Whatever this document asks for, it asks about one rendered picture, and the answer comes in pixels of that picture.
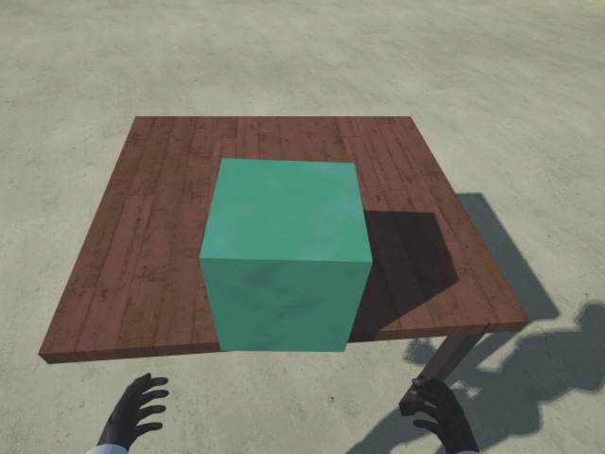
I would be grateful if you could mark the left robot hand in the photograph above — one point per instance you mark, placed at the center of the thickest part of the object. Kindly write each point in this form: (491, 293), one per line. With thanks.
(121, 427)

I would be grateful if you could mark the right robot hand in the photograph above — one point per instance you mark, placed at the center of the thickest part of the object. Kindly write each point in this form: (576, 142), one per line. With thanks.
(452, 428)

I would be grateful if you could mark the table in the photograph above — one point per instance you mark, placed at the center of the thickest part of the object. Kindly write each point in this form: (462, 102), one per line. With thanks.
(137, 288)

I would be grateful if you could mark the carton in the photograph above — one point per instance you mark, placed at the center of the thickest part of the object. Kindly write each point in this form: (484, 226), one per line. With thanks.
(285, 255)

